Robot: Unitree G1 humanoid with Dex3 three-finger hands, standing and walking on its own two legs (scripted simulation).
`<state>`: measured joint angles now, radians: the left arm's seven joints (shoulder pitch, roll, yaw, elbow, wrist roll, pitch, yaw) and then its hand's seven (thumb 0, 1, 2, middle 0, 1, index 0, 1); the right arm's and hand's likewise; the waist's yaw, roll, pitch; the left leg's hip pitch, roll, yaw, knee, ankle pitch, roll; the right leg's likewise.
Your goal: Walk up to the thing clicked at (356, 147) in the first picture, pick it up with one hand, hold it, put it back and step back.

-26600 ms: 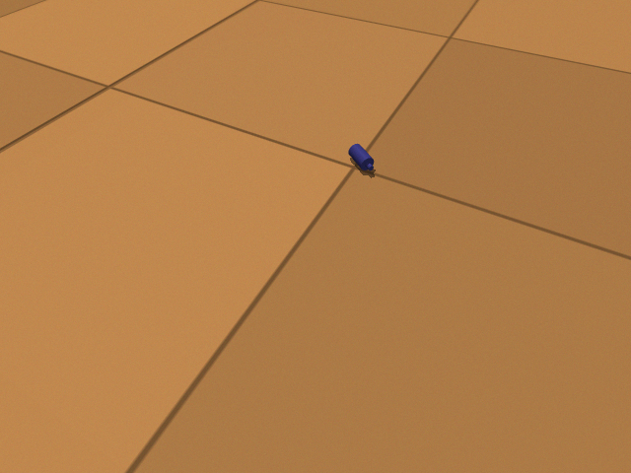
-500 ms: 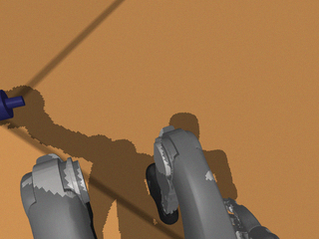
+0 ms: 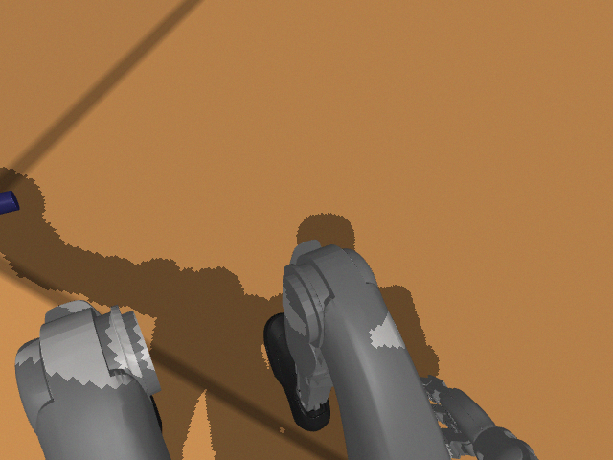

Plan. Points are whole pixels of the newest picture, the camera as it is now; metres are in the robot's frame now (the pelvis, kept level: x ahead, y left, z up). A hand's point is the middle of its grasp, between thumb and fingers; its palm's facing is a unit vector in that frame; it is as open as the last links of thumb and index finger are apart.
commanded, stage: rest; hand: left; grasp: from above
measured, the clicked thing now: out of the picture +0.43 +0.34 -0.27
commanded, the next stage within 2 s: open in 0.08 s
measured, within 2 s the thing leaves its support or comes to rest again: rests again in 0.70 s
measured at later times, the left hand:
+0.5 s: hand out of the picture +0.42 +0.35 -0.23, palm faces -0.45 -0.13 -0.88, open 10.1 cm
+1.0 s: hand out of the picture +0.43 +0.35 -0.22, palm faces -0.46 -0.14 -0.88, open 13.0 cm
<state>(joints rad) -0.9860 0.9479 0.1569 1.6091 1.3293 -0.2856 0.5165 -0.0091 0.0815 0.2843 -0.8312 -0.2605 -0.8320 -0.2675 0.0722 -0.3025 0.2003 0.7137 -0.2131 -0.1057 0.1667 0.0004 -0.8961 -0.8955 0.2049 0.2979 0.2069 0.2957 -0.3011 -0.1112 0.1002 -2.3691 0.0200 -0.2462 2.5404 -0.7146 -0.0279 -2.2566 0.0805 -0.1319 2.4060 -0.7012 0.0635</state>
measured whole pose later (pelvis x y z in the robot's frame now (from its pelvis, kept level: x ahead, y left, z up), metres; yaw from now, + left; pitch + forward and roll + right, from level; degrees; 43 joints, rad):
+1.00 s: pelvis +0.00 +0.00 +0.00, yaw -1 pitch +29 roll -13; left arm -1.01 0.99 0.10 1.64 1.29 -0.27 0.52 0.00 -0.31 0.84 -0.24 -0.82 -0.25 -0.83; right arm 0.07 -0.31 0.26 0.68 -0.23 -0.14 0.18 0.00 -0.89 -0.90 0.21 0.30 0.21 0.30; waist -0.32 -0.12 0.11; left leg -2.35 0.02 -0.27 2.54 -0.71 -0.02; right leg -2.23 0.08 -0.15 2.38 -0.69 0.07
